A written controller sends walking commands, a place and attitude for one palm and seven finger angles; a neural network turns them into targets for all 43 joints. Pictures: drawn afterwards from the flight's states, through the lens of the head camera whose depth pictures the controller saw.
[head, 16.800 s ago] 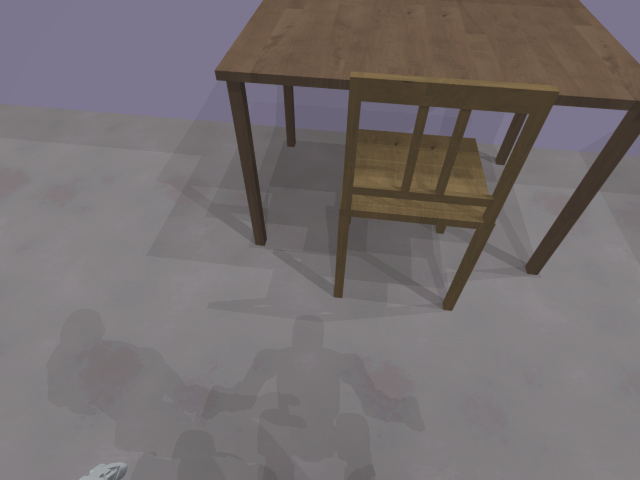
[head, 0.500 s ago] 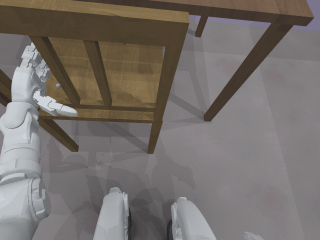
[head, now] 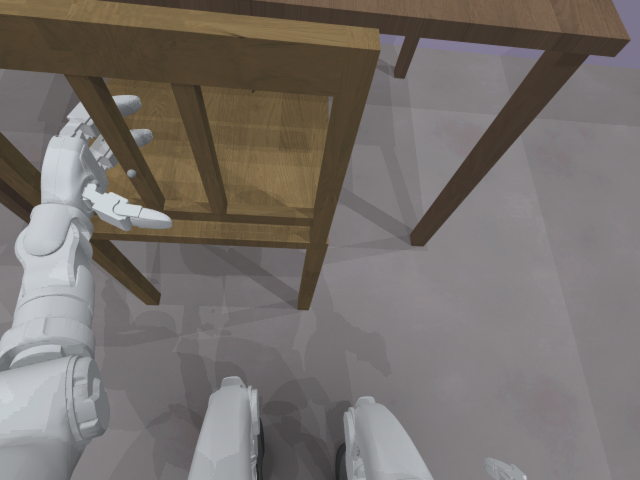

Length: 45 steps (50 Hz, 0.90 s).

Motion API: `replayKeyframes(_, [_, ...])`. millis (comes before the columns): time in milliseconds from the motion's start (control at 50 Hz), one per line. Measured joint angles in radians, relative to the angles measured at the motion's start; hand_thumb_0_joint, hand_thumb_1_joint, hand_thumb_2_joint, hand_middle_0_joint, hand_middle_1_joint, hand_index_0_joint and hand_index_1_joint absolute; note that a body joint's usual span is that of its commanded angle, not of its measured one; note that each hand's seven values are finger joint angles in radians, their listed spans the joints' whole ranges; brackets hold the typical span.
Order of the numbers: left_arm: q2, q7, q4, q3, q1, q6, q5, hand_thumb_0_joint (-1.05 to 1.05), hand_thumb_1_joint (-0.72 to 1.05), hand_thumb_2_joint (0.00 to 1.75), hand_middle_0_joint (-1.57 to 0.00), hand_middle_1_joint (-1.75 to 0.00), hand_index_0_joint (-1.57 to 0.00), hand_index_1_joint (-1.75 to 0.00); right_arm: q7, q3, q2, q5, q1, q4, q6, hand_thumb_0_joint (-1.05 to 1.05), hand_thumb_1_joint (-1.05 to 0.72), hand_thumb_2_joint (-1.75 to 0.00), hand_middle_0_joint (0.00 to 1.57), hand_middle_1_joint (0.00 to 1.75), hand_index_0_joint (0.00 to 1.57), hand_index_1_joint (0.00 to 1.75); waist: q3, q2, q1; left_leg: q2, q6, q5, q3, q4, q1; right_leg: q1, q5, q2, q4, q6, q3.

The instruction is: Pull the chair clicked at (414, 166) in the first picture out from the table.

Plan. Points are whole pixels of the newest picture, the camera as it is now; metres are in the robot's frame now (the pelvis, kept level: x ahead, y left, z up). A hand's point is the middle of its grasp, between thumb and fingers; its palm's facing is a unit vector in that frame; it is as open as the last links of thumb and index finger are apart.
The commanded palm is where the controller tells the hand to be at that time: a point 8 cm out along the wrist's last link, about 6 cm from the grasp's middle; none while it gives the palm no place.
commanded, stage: hook a spindle and tug to test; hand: left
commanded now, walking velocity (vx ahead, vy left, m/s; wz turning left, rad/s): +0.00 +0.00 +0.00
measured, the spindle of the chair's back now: (127, 152) +0.49 +0.23 +0.04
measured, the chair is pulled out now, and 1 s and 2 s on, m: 0.00 0.03 0.16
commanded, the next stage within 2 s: step backward, pulling the chair out in 1.06 s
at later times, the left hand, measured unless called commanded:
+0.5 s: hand (137, 175) +0.46 +0.21 +0.04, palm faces -0.04 -1.00 -0.05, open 5.4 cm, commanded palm +0.44 +0.25 +0.04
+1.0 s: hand (130, 198) +0.43 +0.21 +0.04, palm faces -0.01 -1.00 -0.05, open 5.4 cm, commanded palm +0.40 +0.26 +0.04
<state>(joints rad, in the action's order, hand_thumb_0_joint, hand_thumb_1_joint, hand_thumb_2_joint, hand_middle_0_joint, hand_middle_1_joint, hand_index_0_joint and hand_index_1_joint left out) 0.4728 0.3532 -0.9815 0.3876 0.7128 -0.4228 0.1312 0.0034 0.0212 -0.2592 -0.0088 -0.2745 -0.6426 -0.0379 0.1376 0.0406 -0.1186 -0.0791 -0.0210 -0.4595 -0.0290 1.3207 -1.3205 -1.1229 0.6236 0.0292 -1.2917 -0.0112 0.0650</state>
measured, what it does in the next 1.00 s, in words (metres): stands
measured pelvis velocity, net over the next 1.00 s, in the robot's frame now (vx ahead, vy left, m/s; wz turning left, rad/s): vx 0.01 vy -0.01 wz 0.00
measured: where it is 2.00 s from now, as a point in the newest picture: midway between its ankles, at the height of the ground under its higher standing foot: outside the picture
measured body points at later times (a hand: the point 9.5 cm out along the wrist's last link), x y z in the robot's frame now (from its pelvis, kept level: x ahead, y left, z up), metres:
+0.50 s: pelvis +0.00 +0.00 +0.00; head +0.15 +0.02 +0.43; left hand +0.46 +0.27 +0.04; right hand +0.06 -0.27 -0.11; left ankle +0.07 +0.11 -0.61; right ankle -0.01 -0.14 -0.61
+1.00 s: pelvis +0.01 -0.01 +0.01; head +0.15 +0.01 +0.44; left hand +0.42 +0.27 +0.04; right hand +0.10 -0.27 -0.10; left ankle +0.07 +0.11 -0.61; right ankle -0.01 -0.14 -0.61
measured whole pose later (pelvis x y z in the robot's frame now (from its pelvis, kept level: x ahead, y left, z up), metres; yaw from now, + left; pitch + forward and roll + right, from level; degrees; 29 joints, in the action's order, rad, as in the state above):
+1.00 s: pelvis +0.01 -0.01 +0.01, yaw +0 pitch +25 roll -4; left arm 0.41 0.36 -0.76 0.39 0.47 -0.43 0.19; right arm 0.01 0.00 -0.26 0.00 -0.26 -0.61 -0.01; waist 0.14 0.04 -0.11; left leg -0.08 -0.01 -0.47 -0.01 1.27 -1.24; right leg -1.06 0.63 0.03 -1.26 0.00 0.05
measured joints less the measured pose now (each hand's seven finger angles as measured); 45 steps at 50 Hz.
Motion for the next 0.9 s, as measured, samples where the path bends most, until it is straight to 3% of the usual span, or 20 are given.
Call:
replayKeyframes(220, [-0.008,-0.004,0.034,0.009,-0.032,-0.001,0.006,-0.01,0.05,0.53,-0.46,-1.31,-0.46,-1.32,0.003,-0.003,0.001,0.002,-0.012,0.003,-0.004,0.00,-0.90,-0.90,0.21,0.30,0.21,0.30,-0.001,0.005,-0.002,-0.004,0.002,0.001,0.006,-0.009,0.013,0.007,-0.003,0.003,0.005,0.002,-0.007])
replayKeyframes(440, [0.004,0.001,0.036,0.022,-0.038,-0.009,0.004,0.01,0.61,0.78,-0.46,-1.40,-0.48,-1.43,0.003,-0.009,-0.004,0.001,-0.010,0.007,0.004,0.00,-0.90,-0.90,0.21,0.30,0.21,0.30,-0.005,0.005,-0.010,-0.007,0.006,-0.003,0.004,-0.002,0.010,0.003,0.001,0.007,-0.002,0.005,-0.006])
replayKeyframes(560, [-0.023,-0.004,0.087,0.021,-0.080,0.004,0.018,0.02,0.71,0.82,-0.42,-1.41,-0.46,-1.43,0.006,-0.010,-0.004,0.004,-0.008,0.013,0.003,0.00,-0.90,-0.90,0.21,0.30,0.21,0.30,-0.004,0.007,-0.008,-0.008,0.005,0.000,0.012,-0.019,0.027,0.016,-0.003,0.007,0.012,0.004,-0.014])
replayKeyframes(900, [-0.060,-0.006,0.194,0.008,-0.213,-0.003,0.048,0.02,0.72,0.81,-0.42,-1.40,-0.42,-1.45,0.011,-0.015,-0.001,0.009,0.006,0.029,0.020,0.00,-0.90,-0.90,0.21,0.30,0.21,0.30,0.006,0.001,0.007,-0.005,0.010,-0.007,0.020,-0.044,0.073,0.057,0.004,0.003,0.033,0.007,-0.021])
